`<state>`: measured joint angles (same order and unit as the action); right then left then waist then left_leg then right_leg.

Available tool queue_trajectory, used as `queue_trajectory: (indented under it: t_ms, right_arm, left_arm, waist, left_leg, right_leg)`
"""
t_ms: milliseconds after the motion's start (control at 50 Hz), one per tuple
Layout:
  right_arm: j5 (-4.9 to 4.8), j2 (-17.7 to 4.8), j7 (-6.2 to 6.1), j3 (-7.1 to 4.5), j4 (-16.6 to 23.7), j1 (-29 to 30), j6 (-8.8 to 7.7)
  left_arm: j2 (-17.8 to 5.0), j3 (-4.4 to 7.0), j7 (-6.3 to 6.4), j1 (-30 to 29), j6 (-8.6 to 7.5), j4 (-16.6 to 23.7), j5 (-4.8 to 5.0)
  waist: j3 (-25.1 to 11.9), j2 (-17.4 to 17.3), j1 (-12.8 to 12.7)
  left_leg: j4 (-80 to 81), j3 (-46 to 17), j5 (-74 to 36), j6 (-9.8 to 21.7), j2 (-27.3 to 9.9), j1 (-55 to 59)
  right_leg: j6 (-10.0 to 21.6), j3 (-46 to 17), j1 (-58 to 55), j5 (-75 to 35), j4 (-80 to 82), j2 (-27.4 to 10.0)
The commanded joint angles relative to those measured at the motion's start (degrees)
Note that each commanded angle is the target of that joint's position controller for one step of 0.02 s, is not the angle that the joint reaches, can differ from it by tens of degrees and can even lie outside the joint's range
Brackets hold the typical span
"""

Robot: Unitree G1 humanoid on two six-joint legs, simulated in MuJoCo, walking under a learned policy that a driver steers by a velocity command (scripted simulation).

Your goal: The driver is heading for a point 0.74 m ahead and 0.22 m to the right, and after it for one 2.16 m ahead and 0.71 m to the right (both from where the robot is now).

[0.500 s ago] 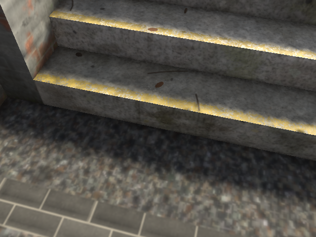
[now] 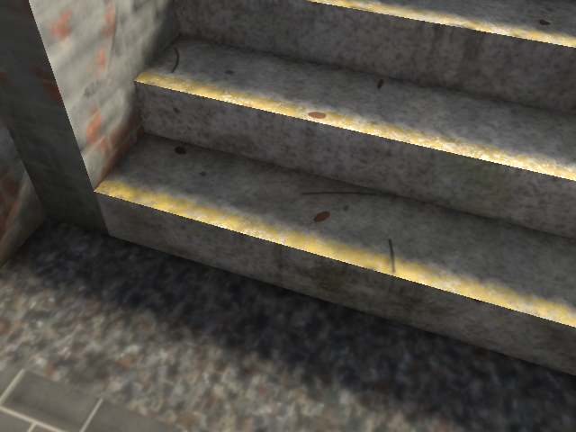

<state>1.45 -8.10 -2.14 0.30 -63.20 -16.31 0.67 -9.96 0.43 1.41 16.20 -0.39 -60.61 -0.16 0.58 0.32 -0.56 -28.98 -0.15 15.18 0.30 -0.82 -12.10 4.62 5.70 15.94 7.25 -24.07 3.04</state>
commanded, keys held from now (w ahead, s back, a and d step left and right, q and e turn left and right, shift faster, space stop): no key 0.14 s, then e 0.28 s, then w+e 0.38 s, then w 0.20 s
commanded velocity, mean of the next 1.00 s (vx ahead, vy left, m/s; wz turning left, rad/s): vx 0.19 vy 0.00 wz -0.34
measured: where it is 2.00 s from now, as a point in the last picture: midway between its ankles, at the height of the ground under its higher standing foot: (363, 416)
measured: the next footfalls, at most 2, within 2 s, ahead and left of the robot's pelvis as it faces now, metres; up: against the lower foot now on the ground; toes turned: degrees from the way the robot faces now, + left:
left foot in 0.98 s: +0.30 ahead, +0.07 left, +0.00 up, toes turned -23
right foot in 1.48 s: +0.51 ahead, -0.21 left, +0.00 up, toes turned -27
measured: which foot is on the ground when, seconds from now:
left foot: down 0.00-0.48, up 0.50-0.96, down 0.98-1.00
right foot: down 0.00-0.98, up 1.00-1.00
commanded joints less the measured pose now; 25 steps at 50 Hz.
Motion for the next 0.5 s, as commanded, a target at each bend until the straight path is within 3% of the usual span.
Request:
queue_trajectory:
  t_ms: [20, 80, 160, 260, 320, 380, 420, 440, 460, 480, 500]
  right_arm:
    - [-0.79, -3.83, -0.08, -0.03, -0.09, -3.70, -1.63]
    - [-1.18, -4.18, -0.36, -0.18, -0.01, -3.21, -2.32]
    - [-0.90, -3.75, -0.39, -0.33, -0.54, -5.45, -2.07]
    - [-0.65, -6.92, -1.73, -2.35, 2.07, -4.75, -1.54]
    - [-0.45, -8.25, -2.42, -3.76, 2.96, -5.76, -0.85]
    - [-0.17, -9.57, -3.09, -4.95, 4.80, -2.82, -0.40]
    - [-0.08, -9.82, -3.08, -5.15, 6.51, 0.44, -0.53]
    - [0.07, -10.00, -2.70, -5.27, 6.94, 0.94, -0.79]
    - [0.30, -10.13, -2.19, -5.50, 7.26, 1.05, -1.02]
    - [-0.06, -8.86, -1.48, -5.18, 8.75, 0.99, -1.02]
    - [-0.42, -7.26, -0.62, -4.65, 12.55, 6.07, -1.11]
  left_arm:
    - [-3.05, 0.59, -0.11, 3.09, 0.05, 0.77, -0.01]
    - [-3.54, 0.54, -0.20, 4.56, -0.28, -0.66, -0.55]
    - [-2.74, 0.20, 0.01, 3.77, -0.54, -1.53, -0.29]
    - [-4.45, 1.13, -0.09, -1.05, -0.26, 2.60, -0.39]
    - [-3.70, 1.52, -0.14, -0.81, 0.10, 4.45, -0.83]
    - [-2.86, 1.96, -0.28, 1.61, 0.59, 5.29, -1.99]
    - [-2.59, 2.28, -0.33, 2.58, 0.83, 5.94, -2.20]
    - [-2.04, 2.27, -0.45, 3.38, 0.71, 6.03, -1.85]
    - [-2.19, 2.48, -0.66, 4.27, 0.40, 5.97, -1.66]
    - [-5.86, 3.68, -0.73, 5.67, 0.21, 5.98, -1.86]
    - [-10.12, 4.98, -0.75, 10.79, -0.23, 5.53, -1.11]
  waist:
    - [5.35, -6.31, -1.17]
    - [3.85, -4.00, -1.64]
    - [4.28, -1.12, -0.45]
    - [3.58, -1.08, 0.60]
    - [2.87, -3.13, 0.66]
    - [1.83, -6.91, -0.62]
    - [2.16, -5.28, -1.65]
    - [1.08, -4.57, -1.88]
    - [1.05, -3.30, -1.96]
    - [3.01, 5.28, -1.95]
    - [4.57, 17.45, -4.66]
  left_leg:
    - [13.80, -8.14, 8.23, 3.13, -5.88, -8.74]
    - [13.79, -6.76, 4.41, 2.47, -4.88, -7.54]
    - [11.71, -5.10, 0.98, 2.96, -4.18, -3.37]
    - [8.28, -3.63, 1.98, 4.58, -4.96, -1.41]
    - [8.03, -5.01, 2.48, 6.77, -8.13, -1.25]
    - [7.59, -8.04, -3.79, 10.87, -15.57, -3.69]
    - [4.61, -7.29, -12.77, 12.43, -18.41, -5.56]
    - [3.61, -5.91, -6.89, 10.94, -17.46, -5.87]
    - [1.23, -4.31, 4.73, 8.70, -15.21, -8.04]
    - [-6.06, 0.10, 19.32, 5.83, -9.62, -15.44]
    - [-24.10, 8.33, 24.54, 1.63, 2.61, -26.47]
  right_leg:
    - [-1.48, -8.97, -4.50, 7.15, 5.93, -6.59]
    - [-1.23, -9.48, -7.36, 4.18, 5.11, -7.37]
    - [-1.28, -10.27, -3.49, 5.50, 6.24, -7.66]
    - [0.15, -11.35, 3.95, 6.72, 1.18, -5.90]
    - [0.57, -10.24, 7.65, 6.87, -5.49, -3.85]
    - [0.65, -6.58, 8.22, 11.72, -18.71, -2.06]
    - [1.23, -5.33, 7.75, 16.05, -22.04, -3.22]
    - [1.85, -4.90, 5.50, 16.74, -18.67, -3.22]
    - [2.85, -5.77, 1.80, 16.08, -14.51, -2.48]
    - [5.66, -16.23, -1.14, 25.21, -4.82, -6.07]
    - [11.50, -41.76, -5.29, 38.81, 10.99, -16.23]
Over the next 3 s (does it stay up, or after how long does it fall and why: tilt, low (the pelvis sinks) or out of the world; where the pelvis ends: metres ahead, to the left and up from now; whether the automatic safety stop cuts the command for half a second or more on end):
stays up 1.02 -0.41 0.21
